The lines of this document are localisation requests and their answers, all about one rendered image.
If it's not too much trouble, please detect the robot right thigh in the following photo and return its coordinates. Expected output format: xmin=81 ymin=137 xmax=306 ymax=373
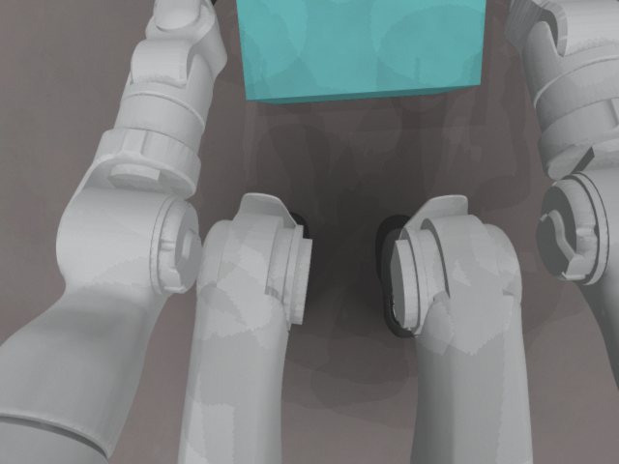
xmin=391 ymin=215 xmax=533 ymax=464

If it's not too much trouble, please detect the carton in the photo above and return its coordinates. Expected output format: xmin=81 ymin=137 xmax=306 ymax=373
xmin=236 ymin=0 xmax=486 ymax=104

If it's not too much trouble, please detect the robot left shin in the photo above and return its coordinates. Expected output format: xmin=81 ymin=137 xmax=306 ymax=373
xmin=196 ymin=193 xmax=297 ymax=298

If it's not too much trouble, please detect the robot right upper arm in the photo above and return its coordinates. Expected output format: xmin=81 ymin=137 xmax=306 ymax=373
xmin=536 ymin=167 xmax=619 ymax=391

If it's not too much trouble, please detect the right robot forearm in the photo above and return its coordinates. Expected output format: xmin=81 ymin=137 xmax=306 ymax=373
xmin=504 ymin=0 xmax=619 ymax=182

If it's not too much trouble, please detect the robot left upper arm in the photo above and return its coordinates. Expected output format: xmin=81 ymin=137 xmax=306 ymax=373
xmin=0 ymin=187 xmax=202 ymax=464

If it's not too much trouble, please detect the left robot forearm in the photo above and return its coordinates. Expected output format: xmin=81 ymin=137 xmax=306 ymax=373
xmin=56 ymin=0 xmax=227 ymax=275

